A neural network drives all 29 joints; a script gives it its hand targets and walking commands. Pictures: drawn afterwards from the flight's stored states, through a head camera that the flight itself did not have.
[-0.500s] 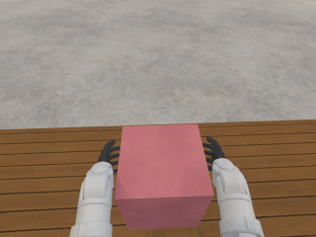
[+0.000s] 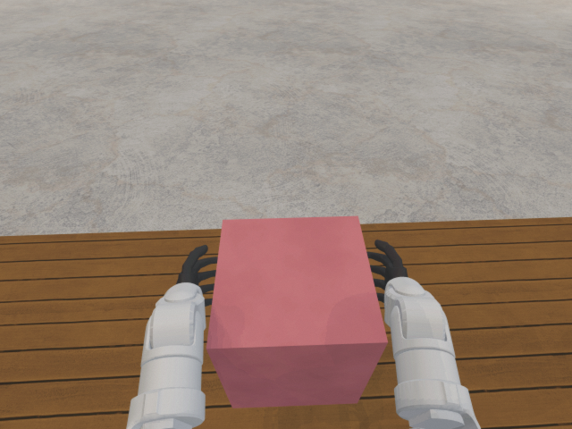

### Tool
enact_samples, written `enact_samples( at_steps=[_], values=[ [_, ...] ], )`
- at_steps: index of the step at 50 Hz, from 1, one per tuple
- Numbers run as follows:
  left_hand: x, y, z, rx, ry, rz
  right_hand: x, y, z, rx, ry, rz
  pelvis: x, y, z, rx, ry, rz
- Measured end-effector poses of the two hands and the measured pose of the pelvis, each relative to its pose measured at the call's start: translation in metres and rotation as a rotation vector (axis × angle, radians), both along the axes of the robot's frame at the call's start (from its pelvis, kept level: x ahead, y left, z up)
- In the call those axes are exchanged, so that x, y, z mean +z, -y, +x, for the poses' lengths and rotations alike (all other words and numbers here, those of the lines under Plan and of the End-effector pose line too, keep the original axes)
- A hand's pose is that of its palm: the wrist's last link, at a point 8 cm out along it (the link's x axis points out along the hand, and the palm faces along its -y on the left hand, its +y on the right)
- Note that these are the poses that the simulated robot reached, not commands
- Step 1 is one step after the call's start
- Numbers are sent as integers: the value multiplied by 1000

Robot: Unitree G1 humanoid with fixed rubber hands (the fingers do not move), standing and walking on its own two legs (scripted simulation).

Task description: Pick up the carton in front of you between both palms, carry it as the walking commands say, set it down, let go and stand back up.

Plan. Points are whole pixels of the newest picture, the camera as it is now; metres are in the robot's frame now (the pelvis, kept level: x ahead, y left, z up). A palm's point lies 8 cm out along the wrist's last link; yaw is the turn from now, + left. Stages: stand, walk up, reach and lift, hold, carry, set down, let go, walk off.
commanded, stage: hold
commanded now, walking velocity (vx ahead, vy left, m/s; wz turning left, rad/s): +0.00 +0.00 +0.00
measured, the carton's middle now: (293, 315) +0.29 +0.00 -0.02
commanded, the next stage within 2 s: carry in 0.42 s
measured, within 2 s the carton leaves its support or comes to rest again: neither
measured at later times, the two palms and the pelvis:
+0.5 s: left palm (191, 290) +0.30 +0.15 +0.05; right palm (395, 284) +0.30 -0.15 +0.05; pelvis +0.01 +0.00 +0.00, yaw +0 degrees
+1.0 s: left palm (225, 200) +0.46 +0.11 +0.08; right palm (395, 205) +0.45 -0.19 +0.07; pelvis +0.19 -0.02 +0.00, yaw -3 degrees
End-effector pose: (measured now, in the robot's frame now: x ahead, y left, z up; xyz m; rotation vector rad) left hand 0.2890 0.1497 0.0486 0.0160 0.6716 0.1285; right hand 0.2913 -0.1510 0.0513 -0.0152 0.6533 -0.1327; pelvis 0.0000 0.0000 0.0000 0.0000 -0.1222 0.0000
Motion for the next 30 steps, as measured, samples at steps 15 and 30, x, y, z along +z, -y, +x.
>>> enact_samples(
  at_steps=[15, 30],
  values=[
    [0, 1, 3, -8, -4, 11, -1, 1, 3, 8, -5, -11, 1, 1, 7, -1, -4, 0],
    [8, 6, 25, -4, 51, -2, 7, 6, 21, -16, 50, 5, -10, 4, 30, -25, -136, 6]
  ],
)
